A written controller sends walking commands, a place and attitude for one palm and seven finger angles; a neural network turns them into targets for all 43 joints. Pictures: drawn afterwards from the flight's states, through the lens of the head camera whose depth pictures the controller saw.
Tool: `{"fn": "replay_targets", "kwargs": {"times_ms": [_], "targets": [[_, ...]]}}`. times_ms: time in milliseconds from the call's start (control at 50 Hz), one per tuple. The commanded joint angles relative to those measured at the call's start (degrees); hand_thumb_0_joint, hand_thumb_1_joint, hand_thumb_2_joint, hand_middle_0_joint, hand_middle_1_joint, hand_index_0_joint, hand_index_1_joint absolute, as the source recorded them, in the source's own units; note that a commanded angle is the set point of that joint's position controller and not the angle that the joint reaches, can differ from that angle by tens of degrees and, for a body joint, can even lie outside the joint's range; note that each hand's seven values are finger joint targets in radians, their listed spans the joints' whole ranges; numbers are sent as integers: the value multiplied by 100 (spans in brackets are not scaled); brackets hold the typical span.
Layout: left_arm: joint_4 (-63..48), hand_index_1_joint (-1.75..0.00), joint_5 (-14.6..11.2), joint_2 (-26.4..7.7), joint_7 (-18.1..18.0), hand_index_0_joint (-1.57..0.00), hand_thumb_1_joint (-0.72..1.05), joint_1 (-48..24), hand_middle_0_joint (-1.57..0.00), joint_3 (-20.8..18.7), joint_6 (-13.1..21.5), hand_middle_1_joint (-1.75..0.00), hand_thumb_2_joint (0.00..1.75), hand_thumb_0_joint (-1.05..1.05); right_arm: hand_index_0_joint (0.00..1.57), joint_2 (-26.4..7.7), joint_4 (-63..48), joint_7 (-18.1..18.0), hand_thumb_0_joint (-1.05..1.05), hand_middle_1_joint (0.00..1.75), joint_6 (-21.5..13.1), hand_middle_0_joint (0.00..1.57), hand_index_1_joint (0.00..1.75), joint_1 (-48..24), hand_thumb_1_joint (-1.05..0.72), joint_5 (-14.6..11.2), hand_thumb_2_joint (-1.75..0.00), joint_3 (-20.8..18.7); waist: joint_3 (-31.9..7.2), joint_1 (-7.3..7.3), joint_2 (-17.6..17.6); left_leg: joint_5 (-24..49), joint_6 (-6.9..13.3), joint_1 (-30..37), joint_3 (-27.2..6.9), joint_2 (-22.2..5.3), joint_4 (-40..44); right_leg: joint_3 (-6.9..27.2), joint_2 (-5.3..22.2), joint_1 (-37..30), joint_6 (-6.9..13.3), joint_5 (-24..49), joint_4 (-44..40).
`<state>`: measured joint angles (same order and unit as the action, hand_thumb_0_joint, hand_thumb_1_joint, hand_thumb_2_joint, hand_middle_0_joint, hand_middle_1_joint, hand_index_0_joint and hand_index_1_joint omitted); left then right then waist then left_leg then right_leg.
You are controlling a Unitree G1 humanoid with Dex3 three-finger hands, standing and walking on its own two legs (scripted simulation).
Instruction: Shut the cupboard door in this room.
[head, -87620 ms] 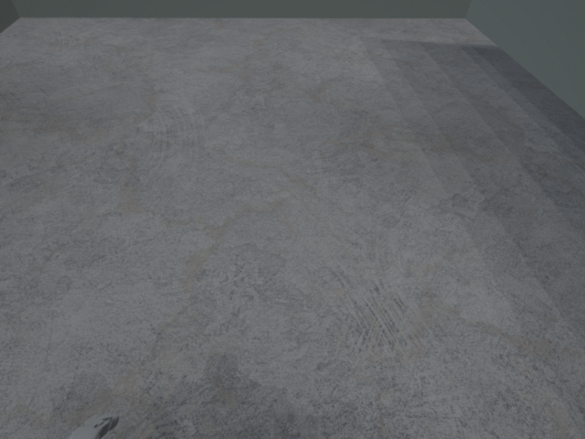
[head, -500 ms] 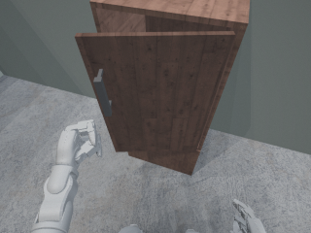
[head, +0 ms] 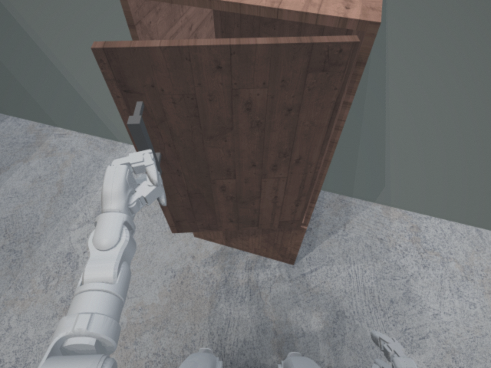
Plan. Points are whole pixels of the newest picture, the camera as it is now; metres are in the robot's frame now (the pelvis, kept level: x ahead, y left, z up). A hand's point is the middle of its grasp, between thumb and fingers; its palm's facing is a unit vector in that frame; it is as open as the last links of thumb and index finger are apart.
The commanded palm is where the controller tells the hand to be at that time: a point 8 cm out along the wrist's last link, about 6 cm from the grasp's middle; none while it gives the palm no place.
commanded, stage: bring the fist close to the handle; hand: left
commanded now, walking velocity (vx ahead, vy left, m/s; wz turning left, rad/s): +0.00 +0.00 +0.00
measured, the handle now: (148, 142) +0.49 +0.20 +0.07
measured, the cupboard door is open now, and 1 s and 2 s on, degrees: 20 15 3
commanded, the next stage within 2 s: push the door shut along its arc in 0.34 s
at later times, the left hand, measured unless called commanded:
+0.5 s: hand (157, 184) +0.39 +0.16 +0.08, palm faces +0.03 -1.00 -0.03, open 3.1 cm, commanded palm +0.37 +0.21 +0.08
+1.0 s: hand (161, 158) +0.44 +0.16 +0.08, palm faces -0.08 -1.00 -0.02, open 3.1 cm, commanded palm +0.43 +0.20 +0.08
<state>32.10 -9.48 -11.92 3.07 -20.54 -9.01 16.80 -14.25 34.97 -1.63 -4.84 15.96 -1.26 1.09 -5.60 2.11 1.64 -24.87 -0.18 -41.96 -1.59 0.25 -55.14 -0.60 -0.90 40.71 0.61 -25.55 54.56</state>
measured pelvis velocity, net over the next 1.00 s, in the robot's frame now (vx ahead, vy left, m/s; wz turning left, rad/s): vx -0.01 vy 0.01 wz -0.01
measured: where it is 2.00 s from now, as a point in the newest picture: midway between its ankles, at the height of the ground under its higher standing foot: outside the picture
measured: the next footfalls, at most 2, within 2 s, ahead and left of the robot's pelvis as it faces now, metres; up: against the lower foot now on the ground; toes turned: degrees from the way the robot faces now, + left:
none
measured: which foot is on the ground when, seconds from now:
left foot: down 0.00-1.00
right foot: down 0.00-1.00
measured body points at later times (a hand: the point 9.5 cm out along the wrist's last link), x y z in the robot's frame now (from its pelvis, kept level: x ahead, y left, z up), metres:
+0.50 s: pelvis +0.00 +0.00 +0.00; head +0.05 -0.01 +0.45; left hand +0.38 +0.21 +0.08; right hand +0.12 -0.25 -0.11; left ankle +0.02 +0.12 -0.68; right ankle +0.01 -0.11 -0.68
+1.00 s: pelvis -0.01 +0.01 -0.01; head +0.07 +0.01 +0.43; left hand +0.44 +0.21 +0.08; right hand +0.05 -0.25 -0.13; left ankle +0.02 +0.12 -0.68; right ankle +0.01 -0.11 -0.68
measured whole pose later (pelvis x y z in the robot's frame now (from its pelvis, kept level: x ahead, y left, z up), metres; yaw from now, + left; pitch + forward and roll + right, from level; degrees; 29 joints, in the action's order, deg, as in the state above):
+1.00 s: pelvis -0.01 +0.01 -0.01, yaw +0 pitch +15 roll -1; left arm 56.9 -9.3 -18.7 13.3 -41.3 -13.0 21.9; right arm -15.2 37.6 -1.2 -2.2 19.5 -1.6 0.7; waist -6.1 4.7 1.8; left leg -25.2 0.7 -48.6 -1.3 0.3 -58.6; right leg -0.4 -0.8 46.8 -0.3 -25.2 56.8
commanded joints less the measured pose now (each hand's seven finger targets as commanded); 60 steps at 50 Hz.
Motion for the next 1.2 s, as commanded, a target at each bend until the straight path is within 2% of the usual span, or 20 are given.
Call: {"fn": "replay_targets", "kwargs": {"times_ms": [0,60,120,180,220,280,320,360,420,460,480,560,660,740,860,880,940,1060,1080,1180], "targets": [[-1413,-150,-39,-893,20,-130,90,-1815,-130,-350,781,-150,90,0,20,-701,-647,-11,0,30,-262,20,30,54,-90,13,-90,-337,-2416,-68,83,1807,107,1194,87,-2,602,-4,-10,-1146,73,2232,-547],[-855,-150,-61,-1080,165,-130,90,-1220,-130,-534,606,-150,90,0,20,-765,-656,13,0,30,-161,20,30,146,-90,-10,-90,-357,-2079,-120,-295,1630,133,804,146,19,696,37,-16,-1335,43,2228,-678],[-732,-150,-146,-1013,279,-130,90,-1267,-130,-470,394,-150,90,0,20,-760,-749,0,0,30,-59,20,30,99,-90,-75,-90,-343,-1585,-70,-497,1251,159,574,209,46,843,116,24,-1323,-2,1898,-937],[-1036,-150,-206,-928,286,-130,90,-1722,-130,-371,440,-150,90,0,20,-750,-787,-47,0,30,-52,20,30,49,-90,-94,-90,-333,-1552,22,-344,1153,171,727,197,41,856,99,28,-1200,5,1723,-991],[-1205,-150,-234,-1028,226,-130,90,-1997,-130,-490,639,-150,90,0,20,-740,-729,-67,0,30,-92,20,30,40,-90,-69,-90,-352,-1683,38,-417,1116,179,785,186,29,792,129,18,-1199,-4,1662,-971],[-1390,-150,-147,-828,186,-130,90,-2325,-130,-215,943,-150,90,0,20,-701,-651,-73,0,30,-178,20,30,-4,-90,-43,-90,-345,-1874,110,9,1068,173,978,151,27,714,109,13,-986,22,1580,-844],[-1130,-150,-85,-976,179,-130,90,-2257,-130,-319,1004,-150,90,0,20,-730,-584,-66,0,30,-185,20,30,13,-90,-31,-90,-345,-1864,101,-27,994,167,908,123,19,702,97,2,-908,28,1471,-801],[-807,-150,-35,-1157,209,-130,90,-2139,-130,-436,919,-150,90,0,20,-776,-547,-72,0,30,-156,20,30,59,-90,-28,-90,-350,-1819,91,-183,910,180,807,118,21,709,105,-1,-910,22,1367,-836],[-570,-150,-86,-1007,280,-130,90,-1887,-130,-379,671,-150,90,0,20,-762,-639,-52,0,30,-111,20,30,28,-90,-66,-90,-337,-1735,7,-68,943,151,800,147,36,811,69,11,-952,31,1414,-890],[-440,-150,-100,-1207,323,-130,90,-2199,-130,-461,554,-150,90,0,20,-802,-630,-84,0,30,-67,20,30,57,-90,-82,-90,-319,-1663,75,-153,850,164,743,117,32,825,82,3,-947,29,1296,-933],[-458,-150,-100,-1113,347,-130,90,-2431,-130,-354,539,-150,90,0,20,-788,-645,-96,0,30,-54,20,30,56,-90,-90,-90,-309,-1663,151,-268,867,176,743,111,23,816,79,13,-924,10,1338,-937],[-417,-150,-116,-1500,401,-130,90,-3205,-130,-627,755,-150,90,0,20,-806,-575,-146,0,30,-68,20,30,101,-90,-60,-90,-306,-1864,194,-233,941,178,778,75,13,692,111,1,-912,16,1435,-820],[328,-150,-53,-1380,683,-130,90,-3509,-130,-441,888,-150,90,0,20,-830,-431,-109,0,30,-83,20,30,255,-90,-61,-90,-310,-1995,252,152,1076,133,918,9,2,588,40,-35,-542,75,1494,-648],[1038,-150,-60,-1234,914,-130,90,-3677,-130,-291,649,-150,90,0,20,-890,-416,-58,0,30,-6,20,30,423,-90,-87,-90,-333,-1868,340,-31,1057,133,807,-34,-11,583,-20,-46,-319,75,1438,-654],[788,-150,-135,-1655,1013,-130,90,-4650,-130,-584,837,-150,90,0,20,-951,-372,-68,0,30,34,20,30,600,-90,-53,-90,-365,-2479,370,156,1515,123,1129,-121,-37,433,-45,-62,-261,108,1723,-451],[923,-150,-125,-1513,1026,-130,90,-4654,-130,-489,868,-150,90,0,20,-924,-358,-46,0,30,39,20,30,613,-90,-58,-90,-357,-2462,389,172,1529,113,1167,-123,-39,435,-57,-68,-186,97,1693,-460],[1279,-150,3,-1732,1061,-130,90,-4938,-130,-544,931,-150,90,0,20,-973,-258,-34,0,30,69,20,30,721,-90,-52,-90,-363,-2243,511,6,1255,134,933,-157,-68,417,-55,-81,11,89,1416,-467],[1607,-150,11,-1892,1278,-130,90,-5511,-130,-543,921,-150,90,0,20,-1056,-174,-37,0,30,79,20,30,873,-90,-36,-90,-368,-2459,606,350,1283,132,1130,-263,-71,352,-73,-118,295,140,1274,-408],[1679,-150,-3,-1666,1335,-130,90,-5549,-130,-349,898,-150,90,0,20,-1037,-175,-23,0,30,83,20,30,864,-90,-49,-90,-359,-2454,674,428,1320,116,1223,-270,-86,351,-98,-116,424,132,1267,-419],[1980,-150,0,-1836,1414,-130,90,-5991,-130,-418,833,-150,90,0,20,-1101,-94,-16,0,30,69,20,30,990,-90,-27,-90,-348,-2436,817,315,1169,143,1061,-334,-106,267,-105,-131,643,118,1098,-387]]}}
